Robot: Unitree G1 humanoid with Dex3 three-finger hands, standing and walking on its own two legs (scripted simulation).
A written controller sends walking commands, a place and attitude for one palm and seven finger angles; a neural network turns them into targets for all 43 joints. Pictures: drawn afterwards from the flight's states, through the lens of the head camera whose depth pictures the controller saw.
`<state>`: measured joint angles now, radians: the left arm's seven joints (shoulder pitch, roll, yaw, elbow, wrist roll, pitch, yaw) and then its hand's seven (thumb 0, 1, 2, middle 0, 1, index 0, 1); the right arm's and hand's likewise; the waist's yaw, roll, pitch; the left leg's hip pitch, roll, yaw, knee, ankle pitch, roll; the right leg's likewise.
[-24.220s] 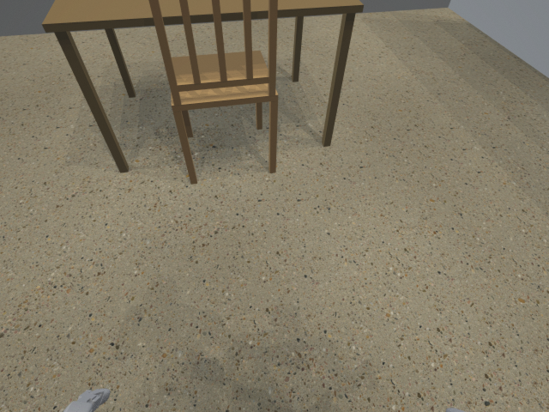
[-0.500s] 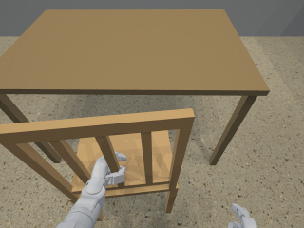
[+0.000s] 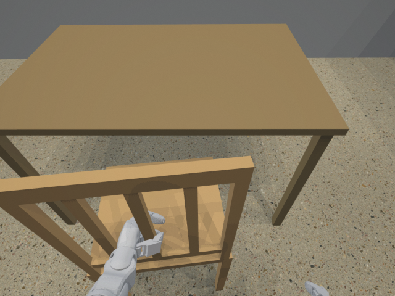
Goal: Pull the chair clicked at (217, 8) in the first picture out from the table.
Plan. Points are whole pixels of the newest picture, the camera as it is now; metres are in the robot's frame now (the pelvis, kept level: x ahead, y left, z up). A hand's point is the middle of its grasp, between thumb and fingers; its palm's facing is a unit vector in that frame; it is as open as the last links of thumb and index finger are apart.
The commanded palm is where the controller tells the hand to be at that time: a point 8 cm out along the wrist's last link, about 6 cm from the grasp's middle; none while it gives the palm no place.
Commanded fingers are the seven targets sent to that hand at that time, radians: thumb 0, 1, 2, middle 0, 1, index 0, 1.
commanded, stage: open the thumb and straighten the fingers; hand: left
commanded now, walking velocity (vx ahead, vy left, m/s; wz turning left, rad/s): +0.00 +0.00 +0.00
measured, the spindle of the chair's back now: (147, 228) +0.28 +0.12 -0.05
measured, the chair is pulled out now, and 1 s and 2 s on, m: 0.18 0.18 0.18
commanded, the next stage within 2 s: draw the fingers out of the gap in 0.70 s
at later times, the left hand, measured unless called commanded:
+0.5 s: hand (154, 242) +0.26 +0.11 -0.09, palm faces -0.05 -0.99 -0.11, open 14.9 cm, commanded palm +0.24 +0.17 -0.07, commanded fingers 0.00 -0.55 0.20 -0.05 -0.14 -0.05 -0.14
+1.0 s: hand (146, 266) +0.21 +0.12 -0.10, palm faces -0.03 -0.99 -0.11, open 17.5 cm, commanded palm +0.19 +0.18 -0.08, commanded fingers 0.00 -0.55 0.20 0.00 0.00 0.00 0.00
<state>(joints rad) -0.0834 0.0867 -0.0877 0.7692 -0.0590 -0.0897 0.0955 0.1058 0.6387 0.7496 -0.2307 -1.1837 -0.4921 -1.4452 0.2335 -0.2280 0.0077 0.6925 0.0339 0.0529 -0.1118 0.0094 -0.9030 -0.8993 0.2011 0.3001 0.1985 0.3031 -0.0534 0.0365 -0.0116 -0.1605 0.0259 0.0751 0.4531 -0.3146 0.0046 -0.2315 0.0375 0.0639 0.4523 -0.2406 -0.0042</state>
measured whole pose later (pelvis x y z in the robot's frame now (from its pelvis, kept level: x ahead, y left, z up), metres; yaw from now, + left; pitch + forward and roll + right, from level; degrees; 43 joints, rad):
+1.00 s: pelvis -0.02 -0.01 -0.05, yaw +5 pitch +13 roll +0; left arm 0.13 0.16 -0.07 0.23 -0.06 0.16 -0.01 -0.01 -0.54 0.20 -0.01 -0.01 -0.01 -0.01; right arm 0.24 -0.26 0.01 0.51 0.04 -0.04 -0.04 0.01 -0.90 -0.90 0.20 0.30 0.20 0.30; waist -0.06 0.04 -0.12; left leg -0.68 0.00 -0.02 0.93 -0.48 0.00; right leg -0.71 0.00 -0.03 0.92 -0.43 -0.02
